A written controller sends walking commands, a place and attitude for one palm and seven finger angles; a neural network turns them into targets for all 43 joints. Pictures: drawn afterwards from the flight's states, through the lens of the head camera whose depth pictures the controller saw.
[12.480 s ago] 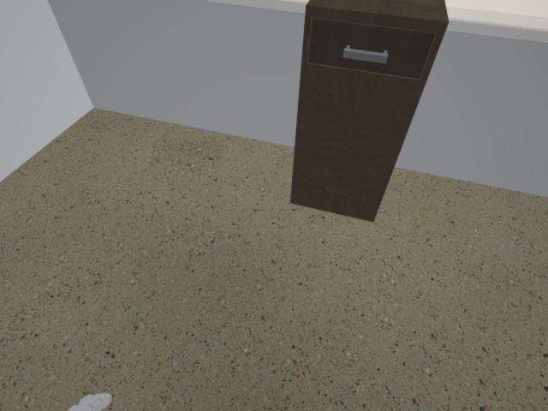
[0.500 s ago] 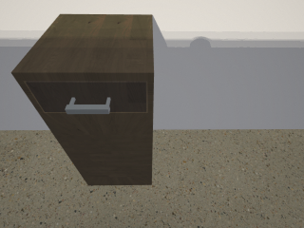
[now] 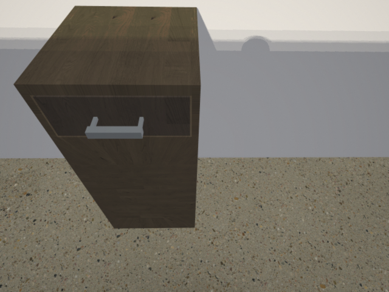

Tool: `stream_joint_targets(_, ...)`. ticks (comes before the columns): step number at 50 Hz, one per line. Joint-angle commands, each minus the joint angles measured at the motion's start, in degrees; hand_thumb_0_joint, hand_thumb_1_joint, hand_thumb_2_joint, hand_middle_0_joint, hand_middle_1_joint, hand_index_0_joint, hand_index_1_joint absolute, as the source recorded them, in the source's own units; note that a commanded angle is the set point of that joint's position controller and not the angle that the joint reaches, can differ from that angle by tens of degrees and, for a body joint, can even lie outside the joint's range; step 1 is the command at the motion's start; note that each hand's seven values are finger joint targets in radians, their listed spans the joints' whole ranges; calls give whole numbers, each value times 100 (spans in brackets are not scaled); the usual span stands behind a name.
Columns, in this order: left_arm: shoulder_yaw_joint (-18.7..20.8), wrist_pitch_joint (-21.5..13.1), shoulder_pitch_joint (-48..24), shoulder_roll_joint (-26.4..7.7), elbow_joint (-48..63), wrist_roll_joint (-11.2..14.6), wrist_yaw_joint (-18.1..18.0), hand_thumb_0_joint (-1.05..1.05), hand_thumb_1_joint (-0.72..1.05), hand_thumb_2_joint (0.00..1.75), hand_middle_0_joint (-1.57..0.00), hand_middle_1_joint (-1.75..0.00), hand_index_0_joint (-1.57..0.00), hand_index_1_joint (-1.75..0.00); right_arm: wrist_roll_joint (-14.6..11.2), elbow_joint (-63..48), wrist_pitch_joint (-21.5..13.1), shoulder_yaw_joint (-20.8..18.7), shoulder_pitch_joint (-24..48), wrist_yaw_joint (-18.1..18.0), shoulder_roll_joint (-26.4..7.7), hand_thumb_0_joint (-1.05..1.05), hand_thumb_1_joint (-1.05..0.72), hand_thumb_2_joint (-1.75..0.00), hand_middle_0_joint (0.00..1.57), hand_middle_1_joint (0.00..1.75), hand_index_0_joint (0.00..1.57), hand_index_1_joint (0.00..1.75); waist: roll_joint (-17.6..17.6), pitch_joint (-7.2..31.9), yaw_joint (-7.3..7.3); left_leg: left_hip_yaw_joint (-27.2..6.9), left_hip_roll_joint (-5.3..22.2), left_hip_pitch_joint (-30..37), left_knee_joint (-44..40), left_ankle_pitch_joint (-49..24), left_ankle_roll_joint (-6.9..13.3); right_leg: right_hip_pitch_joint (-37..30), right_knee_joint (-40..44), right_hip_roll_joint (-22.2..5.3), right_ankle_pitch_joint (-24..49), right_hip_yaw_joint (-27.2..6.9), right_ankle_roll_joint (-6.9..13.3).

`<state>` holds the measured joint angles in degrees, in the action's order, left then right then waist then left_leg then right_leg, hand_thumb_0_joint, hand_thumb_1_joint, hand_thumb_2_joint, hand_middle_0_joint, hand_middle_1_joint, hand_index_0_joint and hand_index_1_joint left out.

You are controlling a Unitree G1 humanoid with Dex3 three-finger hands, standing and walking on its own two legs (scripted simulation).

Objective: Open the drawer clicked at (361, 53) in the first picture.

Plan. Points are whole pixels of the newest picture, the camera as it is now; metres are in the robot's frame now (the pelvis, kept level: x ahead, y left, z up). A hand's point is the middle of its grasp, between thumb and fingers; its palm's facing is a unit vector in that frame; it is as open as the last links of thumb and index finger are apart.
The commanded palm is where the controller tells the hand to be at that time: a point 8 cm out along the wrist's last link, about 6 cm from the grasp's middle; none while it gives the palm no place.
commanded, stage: come to a stop and stand still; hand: left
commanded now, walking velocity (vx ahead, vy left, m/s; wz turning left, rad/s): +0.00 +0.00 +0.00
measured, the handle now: (116, 126) +0.48 +0.23 +0.04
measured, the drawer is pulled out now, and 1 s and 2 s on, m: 0.00 0.00 0.00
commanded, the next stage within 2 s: look again from close up in 1.82 s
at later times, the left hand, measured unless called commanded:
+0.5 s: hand out of the picture +0.01 +0.16 -0.17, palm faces +0.00 -0.98 -0.20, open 7.3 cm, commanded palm none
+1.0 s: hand out of the picture +0.01 +0.13 -0.17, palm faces +0.02 -0.98 -0.18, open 7.3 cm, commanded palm none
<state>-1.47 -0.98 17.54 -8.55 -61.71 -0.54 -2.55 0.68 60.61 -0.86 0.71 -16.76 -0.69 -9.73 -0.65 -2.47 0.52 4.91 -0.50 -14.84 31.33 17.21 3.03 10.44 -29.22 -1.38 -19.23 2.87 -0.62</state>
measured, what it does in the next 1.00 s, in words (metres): stands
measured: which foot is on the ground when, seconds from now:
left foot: down 0.00-1.00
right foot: down 0.00-1.00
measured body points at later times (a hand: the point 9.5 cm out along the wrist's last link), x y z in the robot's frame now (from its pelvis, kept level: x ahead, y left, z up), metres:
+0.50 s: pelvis +0.01 -0.02 +0.01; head +0.02 -0.02 +0.45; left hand +0.01 +0.21 -0.15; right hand +0.01 -0.24 -0.15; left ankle +0.00 +0.08 -0.73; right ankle -0.04 -0.13 -0.73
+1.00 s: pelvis +0.02 -0.04 +0.01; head +0.03 -0.04 +0.46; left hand +0.01 +0.18 -0.16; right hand +0.02 -0.26 -0.15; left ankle +0.00 +0.08 -0.73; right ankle -0.04 -0.13 -0.73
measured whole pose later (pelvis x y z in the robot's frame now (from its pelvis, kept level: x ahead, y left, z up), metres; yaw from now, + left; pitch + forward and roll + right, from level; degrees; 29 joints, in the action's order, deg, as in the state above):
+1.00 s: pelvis +0.02 -0.04 +0.01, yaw +0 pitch +0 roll +1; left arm -0.7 -0.8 17.6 -8.3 -63.7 -0.5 -2.2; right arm 0.4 66.1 -1.0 1.1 -14.9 -1.9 -8.4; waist 1.2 -1.2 -0.3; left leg 4.4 1.1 -9.4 25.0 15.5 -0.3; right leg 6.2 -25.2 0.6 -19.1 3.2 2.2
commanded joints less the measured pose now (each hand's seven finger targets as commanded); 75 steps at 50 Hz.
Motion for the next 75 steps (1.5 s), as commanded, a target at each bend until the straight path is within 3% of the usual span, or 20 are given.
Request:
stream_joint_targets(1,102,-96,311,-617,254,-1,-32,0,90,90,-20,-30,-20,-30,13,-255,-128,-64,-327,-60,-523,0,-90,-90,20,30,20,30,-282,388,8,-835,671,397,-528,-1728,91,0,221,-326,959,-412,338)
stream_joint_targets(5,93,-48,252,-586,226,-6,-15,0,90,90,-20,-30,-20,-30,-8,-203,-101,-56,-236,-68,-564,0,-90,-90,20,30,20,30,155,-98,-9,-806,644,189,-720,-1313,61,153,381,-350,837,-437,297)
stream_joint_targets(6,100,-40,273,-567,217,-19,-16,0,90,90,-20,-30,-20,-30,3,-172,-109,-59,-245,-70,-558,0,-90,-90,20,30,20,30,49,-139,-22,-823,651,217,-752,-1429,71,154,362,-336,852,-428,287)
stream_joint_targets(10,109,-15,266,-604,186,-16,-2,0,90,90,-20,-30,-20,-30,-3,-91,-95,-43,-151,-73,-571,0,-90,-90,20,30,20,30,182,-340,-54,-795,636,162,-943,-1059,46,223,506,-378,721,-450,263)
stream_joint_targets(12,117,-16,276,-617,175,-15,3,0,90,90,-20,-30,-20,-30,3,-40,-106,-39,-152,-76,-577,0,-90,-90,20,30,20,30,51,-262,-72,-782,637,230,-973,-1168,49,147,512,-380,810,-442,252)
stream_joint_targets(20,144,-39,246,-690,127,-7,15,0,90,90,-20,-30,-20,-30,-5,97,-126,-33,-97,-92,-581,0,-90,-90,20,30,20,30,119,81,-81,-670,645,522,-921,-1536,-3,-52,591,-458,1300,-492,246)
stream_joint_targets(42,158,-60,408,-574,-47,-9,1,0,90,90,-20,-30,-20,-30,-15,387,-83,-20,-162,-134,-397,0,-90,-90,20,30,20,30,170,-17,-75,-559,656,605,-898,-1619,-80,-151,754,-488,1864,-506,284)
stream_joint_targets(52,184,-65,461,-556,-51,-5,-11,0,90,90,-20,-30,-20,-30,-6,412,-87,-20,-192,-163,-375,0,-90,-90,20,30,20,30,27,19,-90,-512,674,681,-851,-1903,-114,-223,738,-488,2232,-497,301)
stream_joint_targets(56,190,-68,474,-550,-56,-10,-14,0,90,90,-20,-30,-20,-30,-7,414,-80,-28,-194,-171,-354,0,-90,-90,20,30,20,30,138,12,-84,-498,671,697,-849,-1874,-127,-254,757,-491,2376,-492,300)
stream_joint_targets(65,206,-75,519,-577,-62,-6,-9,0,90,90,-20,-30,-20,-30,-13,399,-60,-30,-179,-176,-357,0,-90,-90,20,30,20,30,243,-62,-100,-455,658,640,-852,-1611,-171,-244,850,-518,2441,-535,288)
stream_joint_targets(75,215,-75,537,-558,-59,-1,1,0,90,90,-20,-30,-20,-30,-6,413,-55,-25,-218,-177,-317,0,-90,-90,20,30,20,30,97,-70,-105,-457,661,626,-898,-1549,-185,-208,905,-499,2220,-558,310)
